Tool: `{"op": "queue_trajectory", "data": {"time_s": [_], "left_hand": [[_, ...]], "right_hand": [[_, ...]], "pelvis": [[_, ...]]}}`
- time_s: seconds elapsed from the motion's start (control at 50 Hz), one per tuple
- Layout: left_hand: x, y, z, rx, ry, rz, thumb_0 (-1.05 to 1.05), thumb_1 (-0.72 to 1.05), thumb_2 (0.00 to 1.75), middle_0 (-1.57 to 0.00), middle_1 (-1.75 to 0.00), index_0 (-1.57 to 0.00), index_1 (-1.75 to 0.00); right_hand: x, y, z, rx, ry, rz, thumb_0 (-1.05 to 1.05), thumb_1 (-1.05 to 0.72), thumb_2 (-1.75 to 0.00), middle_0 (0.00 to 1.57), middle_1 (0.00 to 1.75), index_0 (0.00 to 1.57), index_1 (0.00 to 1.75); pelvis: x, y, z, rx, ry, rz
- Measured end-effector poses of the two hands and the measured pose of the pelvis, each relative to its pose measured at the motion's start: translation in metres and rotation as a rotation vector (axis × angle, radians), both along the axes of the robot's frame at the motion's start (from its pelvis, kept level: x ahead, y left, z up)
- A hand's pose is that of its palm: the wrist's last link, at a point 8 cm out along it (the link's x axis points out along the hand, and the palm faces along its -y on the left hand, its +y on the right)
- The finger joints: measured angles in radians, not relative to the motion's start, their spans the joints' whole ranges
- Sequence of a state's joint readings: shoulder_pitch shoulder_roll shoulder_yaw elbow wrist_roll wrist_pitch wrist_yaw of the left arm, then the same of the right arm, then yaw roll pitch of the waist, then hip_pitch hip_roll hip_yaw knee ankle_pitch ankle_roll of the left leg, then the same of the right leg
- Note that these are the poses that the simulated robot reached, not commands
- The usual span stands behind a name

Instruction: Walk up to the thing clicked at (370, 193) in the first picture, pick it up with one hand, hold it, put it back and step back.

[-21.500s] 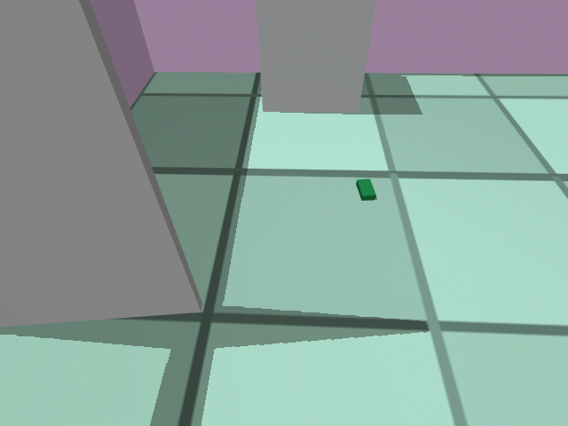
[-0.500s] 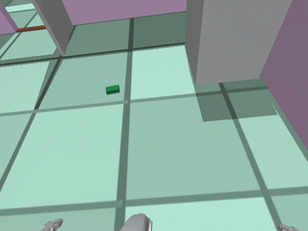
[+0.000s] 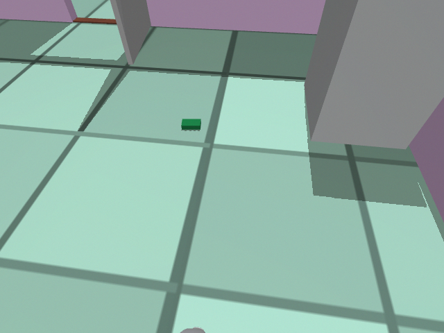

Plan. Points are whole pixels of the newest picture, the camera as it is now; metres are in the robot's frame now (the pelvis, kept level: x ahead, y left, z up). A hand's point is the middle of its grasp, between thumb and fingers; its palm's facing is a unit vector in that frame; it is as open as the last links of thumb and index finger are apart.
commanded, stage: walk up
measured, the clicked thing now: (191, 124) +1.47 +0.28 -0.73
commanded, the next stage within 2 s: stand in 0.82 s
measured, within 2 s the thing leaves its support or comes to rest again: neither
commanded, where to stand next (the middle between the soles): +0.08 +0.00 m, yaw +1 degrees
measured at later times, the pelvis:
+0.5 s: pelvis +0.02 +0.00 +0.02, yaw +5 degrees
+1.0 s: pelvis +0.02 -0.01 +0.03, yaw +5 degrees
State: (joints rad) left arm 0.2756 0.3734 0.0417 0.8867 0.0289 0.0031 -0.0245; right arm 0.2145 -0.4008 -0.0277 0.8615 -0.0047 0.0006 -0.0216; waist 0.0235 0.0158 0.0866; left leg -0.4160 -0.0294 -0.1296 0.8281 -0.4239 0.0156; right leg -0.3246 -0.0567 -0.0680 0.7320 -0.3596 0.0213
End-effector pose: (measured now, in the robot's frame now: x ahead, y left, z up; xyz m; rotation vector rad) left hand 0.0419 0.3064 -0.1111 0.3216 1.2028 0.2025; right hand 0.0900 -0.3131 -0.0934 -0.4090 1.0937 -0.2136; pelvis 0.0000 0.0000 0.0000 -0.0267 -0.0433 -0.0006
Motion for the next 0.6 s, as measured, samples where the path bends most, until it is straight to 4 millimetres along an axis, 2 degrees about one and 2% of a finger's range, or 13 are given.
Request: {"op": "queue_trajectory", "data": {"time_s": [0.06,0.18,0.36,0.6], "left_hand": [[-0.005,0.004,0.006,0.012,0.002,0.03,0.01,0.9,0.9,-0.21,-0.3,-0.21,-0.3],[0.001,0.014,0.013,0.03,-0.02,0.057,0.01,0.9,0.9,-0.21,-0.3,-0.21,-0.3],[0.02,0.012,0.021,0.035,-0.03,0.064,0.01,0.9,0.9,-0.21,-0.3,-0.21,-0.3],[0.05,0.009,0.02,0.0,-0.073,0.083,0.01,0.9,0.9,-0.21,-0.3,-0.21,-0.3]], "right_hand": [[0.01,0.005,0.0,0.021,-0.005,0.027,0.01,-0.9,-0.9,0.2,0.3,0.21,0.3],[0.019,0.012,-0.005,0.037,0.014,0.051,0.01,-0.9,-0.9,0.2,0.3,0.21,0.3],[0.037,0.018,-0.002,0.06,0.058,0.067,0.01,-0.9,-0.9,0.2,0.3,0.21,0.3],[0.055,0.025,0.009,0.047,0.074,0.077,0.01,-0.9,-0.9,0.2,0.3,0.21,0.3]], "pelvis": [[0.002,0.0,0.003,0.028,0.002,0.026],[0.007,0.004,0.005,0.02,0.01,0.045],[0.02,0.001,0.015,0.019,0.022,0.08],[0.027,0.002,0.023,0.013,0.018,0.098]]}}
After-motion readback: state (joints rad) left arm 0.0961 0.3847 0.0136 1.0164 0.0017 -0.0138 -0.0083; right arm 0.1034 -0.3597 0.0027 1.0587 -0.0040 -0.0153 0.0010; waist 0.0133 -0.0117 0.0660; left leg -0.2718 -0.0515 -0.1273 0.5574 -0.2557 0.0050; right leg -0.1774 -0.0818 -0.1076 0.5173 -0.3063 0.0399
